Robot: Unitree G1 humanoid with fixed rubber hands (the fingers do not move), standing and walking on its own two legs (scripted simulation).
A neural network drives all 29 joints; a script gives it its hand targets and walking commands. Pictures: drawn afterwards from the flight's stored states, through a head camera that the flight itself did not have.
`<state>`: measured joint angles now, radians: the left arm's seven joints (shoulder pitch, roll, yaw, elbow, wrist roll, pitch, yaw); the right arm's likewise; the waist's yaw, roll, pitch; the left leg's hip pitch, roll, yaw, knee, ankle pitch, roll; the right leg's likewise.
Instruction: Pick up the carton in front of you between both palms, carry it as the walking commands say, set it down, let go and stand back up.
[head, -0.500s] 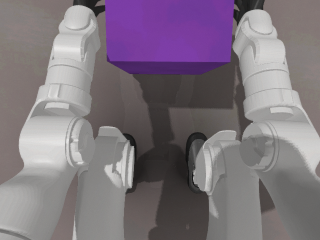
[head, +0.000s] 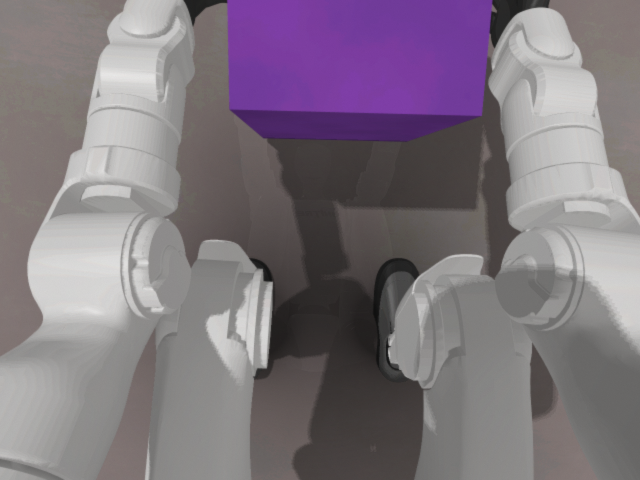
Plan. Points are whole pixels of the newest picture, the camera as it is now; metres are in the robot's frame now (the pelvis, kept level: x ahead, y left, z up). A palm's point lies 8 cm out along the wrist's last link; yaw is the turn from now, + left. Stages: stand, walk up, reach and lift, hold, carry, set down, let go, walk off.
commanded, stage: set down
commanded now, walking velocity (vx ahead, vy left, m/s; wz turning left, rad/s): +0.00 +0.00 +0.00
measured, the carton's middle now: (346, 36) +0.54 +0.01 -0.23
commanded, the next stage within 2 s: let go in 1.50 s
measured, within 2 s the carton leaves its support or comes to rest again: neither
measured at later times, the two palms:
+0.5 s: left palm out of the picture +0.54 +0.22 -0.17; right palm (533, 25) +0.55 -0.17 -0.17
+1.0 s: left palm out of the picture +0.56 +0.22 +0.00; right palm out of the picture +0.55 -0.17 +0.00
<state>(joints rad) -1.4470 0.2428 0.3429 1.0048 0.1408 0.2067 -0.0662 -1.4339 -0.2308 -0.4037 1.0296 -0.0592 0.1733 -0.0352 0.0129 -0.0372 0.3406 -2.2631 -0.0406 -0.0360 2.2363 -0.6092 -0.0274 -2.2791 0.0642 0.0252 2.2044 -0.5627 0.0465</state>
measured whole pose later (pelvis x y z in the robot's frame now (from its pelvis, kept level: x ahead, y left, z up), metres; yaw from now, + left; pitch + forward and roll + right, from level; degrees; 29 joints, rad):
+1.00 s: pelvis +0.01 +0.00 +0.11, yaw +1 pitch +46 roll -1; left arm -1.31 0.37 0.20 1.00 -0.09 0.14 0.06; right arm -1.25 -0.26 -0.26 0.92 0.08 0.14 -0.12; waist -0.02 -0.01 0.03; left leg -2.11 -0.05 -0.03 1.85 -0.55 -0.02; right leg -2.11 0.04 0.03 1.83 -0.52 0.04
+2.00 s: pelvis +0.09 +0.00 +0.36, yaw +2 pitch +32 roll +0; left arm -0.39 0.21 0.20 0.64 0.05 0.06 -0.05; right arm -0.36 -0.17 -0.18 0.59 -0.05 0.06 0.03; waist -0.01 -0.01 -0.11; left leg -1.04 -0.02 -0.05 0.80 -0.31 -0.01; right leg -1.06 0.01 0.04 0.80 -0.30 0.01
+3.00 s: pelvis +0.13 +0.00 +0.41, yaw +1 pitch -2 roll +0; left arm 0.21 0.29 0.05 0.59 0.05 0.06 0.00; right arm 0.19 -0.28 -0.05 0.57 -0.04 0.07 -0.01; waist 0.00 0.00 0.04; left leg -0.18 -0.01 -0.05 0.52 -0.32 -0.01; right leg -0.18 0.02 0.04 0.51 -0.30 0.01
